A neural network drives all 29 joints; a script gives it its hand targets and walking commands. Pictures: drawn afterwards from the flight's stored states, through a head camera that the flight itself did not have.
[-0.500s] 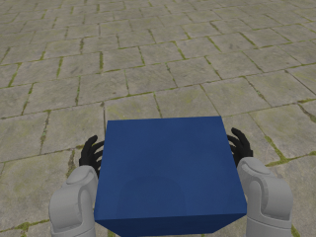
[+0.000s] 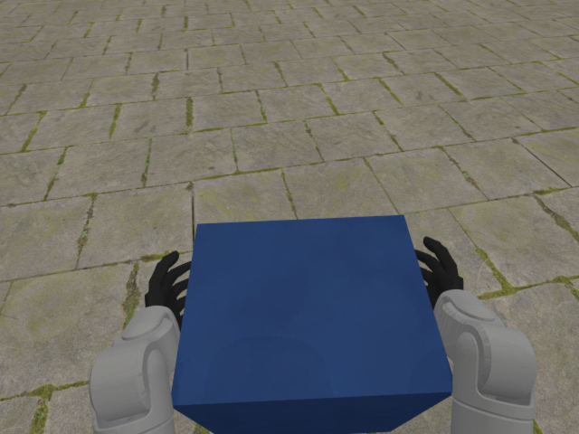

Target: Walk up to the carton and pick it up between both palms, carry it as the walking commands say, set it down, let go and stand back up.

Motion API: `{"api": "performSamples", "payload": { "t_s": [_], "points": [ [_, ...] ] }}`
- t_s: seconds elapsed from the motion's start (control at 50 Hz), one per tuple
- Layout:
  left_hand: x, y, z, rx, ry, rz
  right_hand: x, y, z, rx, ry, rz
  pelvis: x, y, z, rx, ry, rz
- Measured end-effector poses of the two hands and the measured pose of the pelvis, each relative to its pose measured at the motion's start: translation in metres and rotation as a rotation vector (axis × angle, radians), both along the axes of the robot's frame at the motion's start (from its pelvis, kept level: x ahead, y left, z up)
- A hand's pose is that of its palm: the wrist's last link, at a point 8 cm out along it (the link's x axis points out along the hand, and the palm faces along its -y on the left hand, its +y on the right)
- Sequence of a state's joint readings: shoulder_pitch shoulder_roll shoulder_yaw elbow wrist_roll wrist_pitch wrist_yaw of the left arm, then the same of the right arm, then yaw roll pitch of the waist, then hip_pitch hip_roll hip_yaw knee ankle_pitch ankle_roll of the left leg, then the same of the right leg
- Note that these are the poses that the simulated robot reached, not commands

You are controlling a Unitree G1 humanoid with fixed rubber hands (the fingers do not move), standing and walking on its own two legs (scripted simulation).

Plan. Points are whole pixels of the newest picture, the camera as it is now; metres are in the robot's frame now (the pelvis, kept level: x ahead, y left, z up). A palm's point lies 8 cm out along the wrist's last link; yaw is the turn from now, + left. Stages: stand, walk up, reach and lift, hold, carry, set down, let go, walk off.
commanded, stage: carry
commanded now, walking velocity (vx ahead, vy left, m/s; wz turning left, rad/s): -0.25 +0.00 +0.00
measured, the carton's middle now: (304, 339) +0.23 +0.01 +0.02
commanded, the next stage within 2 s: none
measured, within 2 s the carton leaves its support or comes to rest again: neither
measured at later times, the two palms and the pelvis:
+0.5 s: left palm out of the picture +0.07 +0.16 +0.09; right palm out of the picture +0.08 -0.18 +0.09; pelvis -0.16 -0.01 +0.00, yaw +0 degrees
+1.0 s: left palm out of the picture -0.11 +0.14 +0.10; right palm out of the picture -0.11 -0.20 +0.09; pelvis -0.35 -0.03 +0.01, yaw -1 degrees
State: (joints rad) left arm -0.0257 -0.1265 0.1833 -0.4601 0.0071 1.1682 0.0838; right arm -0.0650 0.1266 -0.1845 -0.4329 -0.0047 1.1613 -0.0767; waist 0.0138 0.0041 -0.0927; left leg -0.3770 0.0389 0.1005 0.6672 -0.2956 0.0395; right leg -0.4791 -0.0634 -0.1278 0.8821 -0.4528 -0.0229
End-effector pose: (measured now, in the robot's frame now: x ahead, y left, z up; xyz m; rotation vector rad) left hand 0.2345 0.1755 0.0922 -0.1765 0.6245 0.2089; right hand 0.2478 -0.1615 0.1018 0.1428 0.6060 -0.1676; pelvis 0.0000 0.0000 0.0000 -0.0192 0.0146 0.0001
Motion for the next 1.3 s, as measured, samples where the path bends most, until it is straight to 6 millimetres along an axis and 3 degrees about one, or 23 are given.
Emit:
{"api": "performSamples", "payload": {
  "t_s": [0.08,0.26,0.36,0.44,0.56,0.68,0.88,0.98,1.06,1.2,1.3],
  "points": [
    [-0.021,-0.002,0.006,0.002,0.003,0.002,-0.021,-0.002,0.004,0.001,0.005,0.003,-0.023,-0.003,0.006,-0.009,0.010,0.001],
    [-0.078,-0.030,-0.001,0.062,0.041,-0.015,-0.086,-0.029,-0.026,0.057,0.043,-0.014,-0.087,-0.022,-0.002,0.011,0.027,-0.014],
    [-0.114,-0.036,0.005,0.058,0.035,-0.023,-0.122,-0.036,-0.014,0.053,0.037,-0.020,-0.117,-0.025,0.006,0.042,-0.002,-0.023],
    [-0.139,-0.030,0.005,0.045,0.014,-0.022,-0.146,-0.031,-0.010,0.037,0.015,-0.019,-0.142,-0.021,0.003,0.038,-0.002,-0.017],
    [-0.187,-0.007,-0.012,-0.003,0.038,-0.001,-0.187,-0.007,-0.011,-0.006,0.038,0.002,-0.186,-0.006,-0.001,0.018,-0.005,0.001],
    [-0.227,0.000,0.004,0.002,0.027,0.010,-0.224,0.000,0.002,-0.004,0.030,0.014,-0.224,-0.003,0.011,-0.012,0.000,0.010],
    [-0.298,-0.031,0.000,0.074,0.049,-0.011,-0.306,-0.030,-0.030,0.063,0.050,-0.004,-0.306,-0.023,0.000,0.015,0.021,-0.006],
    [-0.342,-0.038,0.008,0.079,0.042,-0.015,-0.347,-0.038,-0.019,0.072,0.043,-0.011,-0.342,-0.028,0.007,0.047,-0.015,-0.015],
    [-0.370,-0.034,0.008,0.064,0.020,-0.014,-0.376,-0.034,-0.014,0.055,0.022,-0.010,-0.371,-0.026,0.004,0.046,-0.024,-0.010],
    [-0.431,-0.007,-0.016,-0.004,0.041,0.007,-0.430,-0.007,-0.016,-0.009,0.041,0.010,-0.428,-0.008,-0.004,0.026,-0.024,0.009],
    [-0.468,0.004,-0.003,-0.019,0.037,0.014,-0.464,0.004,0.002,-0.025,0.039,0.017,-0.461,-0.001,0.010,-0.014,-0.032,0.017]
  ]
}}
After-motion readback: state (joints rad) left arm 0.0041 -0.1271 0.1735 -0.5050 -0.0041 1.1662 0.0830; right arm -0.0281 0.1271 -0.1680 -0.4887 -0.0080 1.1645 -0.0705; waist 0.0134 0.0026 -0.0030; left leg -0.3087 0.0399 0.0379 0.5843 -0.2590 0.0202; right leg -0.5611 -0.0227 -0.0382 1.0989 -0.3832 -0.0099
